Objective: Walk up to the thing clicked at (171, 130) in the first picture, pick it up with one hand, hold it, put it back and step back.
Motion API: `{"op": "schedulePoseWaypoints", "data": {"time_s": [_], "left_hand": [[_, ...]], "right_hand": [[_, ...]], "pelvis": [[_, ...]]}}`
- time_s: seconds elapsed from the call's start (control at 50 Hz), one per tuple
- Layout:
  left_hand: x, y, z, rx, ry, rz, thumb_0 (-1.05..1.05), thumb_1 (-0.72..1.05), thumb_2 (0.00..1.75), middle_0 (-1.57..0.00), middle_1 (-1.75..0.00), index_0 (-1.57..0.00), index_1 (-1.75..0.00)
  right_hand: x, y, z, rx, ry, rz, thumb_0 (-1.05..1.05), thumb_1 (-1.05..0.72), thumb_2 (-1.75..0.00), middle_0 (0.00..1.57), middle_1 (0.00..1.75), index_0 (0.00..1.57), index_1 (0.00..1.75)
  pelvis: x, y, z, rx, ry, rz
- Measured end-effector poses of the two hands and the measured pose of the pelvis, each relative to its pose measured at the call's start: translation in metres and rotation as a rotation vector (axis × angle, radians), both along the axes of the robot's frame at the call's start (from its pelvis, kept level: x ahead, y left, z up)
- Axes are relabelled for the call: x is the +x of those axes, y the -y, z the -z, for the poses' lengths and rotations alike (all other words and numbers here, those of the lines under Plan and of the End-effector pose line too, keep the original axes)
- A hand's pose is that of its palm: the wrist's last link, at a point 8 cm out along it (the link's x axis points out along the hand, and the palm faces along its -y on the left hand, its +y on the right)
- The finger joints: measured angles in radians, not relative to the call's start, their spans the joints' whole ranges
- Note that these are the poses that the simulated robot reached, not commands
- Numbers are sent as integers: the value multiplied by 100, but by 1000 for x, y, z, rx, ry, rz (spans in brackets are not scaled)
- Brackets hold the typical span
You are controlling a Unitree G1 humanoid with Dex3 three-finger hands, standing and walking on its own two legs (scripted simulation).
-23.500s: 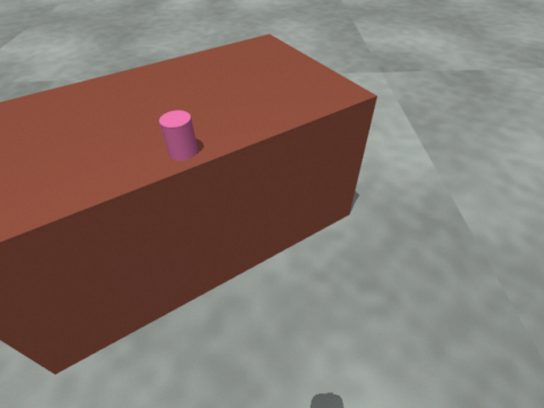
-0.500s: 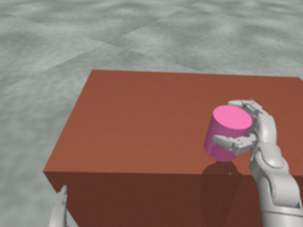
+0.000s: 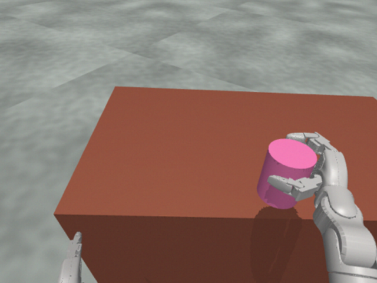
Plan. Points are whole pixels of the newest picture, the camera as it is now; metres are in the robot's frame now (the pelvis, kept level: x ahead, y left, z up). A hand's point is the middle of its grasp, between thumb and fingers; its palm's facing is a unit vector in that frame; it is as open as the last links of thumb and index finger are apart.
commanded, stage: hold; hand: right
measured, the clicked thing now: (283, 174) +0.31 -0.17 +0.13
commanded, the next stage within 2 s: crouch in 0.38 s
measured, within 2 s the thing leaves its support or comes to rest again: neither
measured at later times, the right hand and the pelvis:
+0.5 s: hand (299, 159) +0.31 -0.18 +0.17, palm faces +0.28 +0.96 -0.04, open 11.8 cm; pelvis +0.00 +0.00 +0.00, yaw +0 degrees
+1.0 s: hand (292, 175) +0.36 -0.22 +0.08, palm faces +0.31 +0.95 -0.04, open 11.8 cm; pelvis -0.01 +0.00 -0.01, yaw +1 degrees
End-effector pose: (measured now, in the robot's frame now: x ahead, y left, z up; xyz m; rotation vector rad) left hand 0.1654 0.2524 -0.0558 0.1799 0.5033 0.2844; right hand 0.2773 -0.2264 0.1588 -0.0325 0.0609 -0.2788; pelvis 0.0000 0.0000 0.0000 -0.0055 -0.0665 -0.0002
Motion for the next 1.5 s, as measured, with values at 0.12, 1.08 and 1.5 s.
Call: {"op": "schedulePoseWaypoints", "data": {"time_s": [0.12,1.08,1.5], "left_hand": [[-7,-1,5,10,-34,-8,-2,-55,6,-6,-6,-5,-6],[-29,-6,18,62,-140,-33,-2,-53,5,-5,-5,-5,-4],[-36,2,15,80,-148,-50,-2,-54,3,-6,-3,-6,-3]], "right_hand": [[0,5,-4,-2,34,10,-1,61,-94,63,110,64,109],[47,46,84,1,-58,35,-1,61,-92,65,107,66,107],[99,63,103,18,-16,24,-1,61,-92,65,108,66,107]], "pelvis": [[1,1,0,1,-2,1],[-10,6,10,14,-106,-21],[-7,15,20,23,-189,-26]]}}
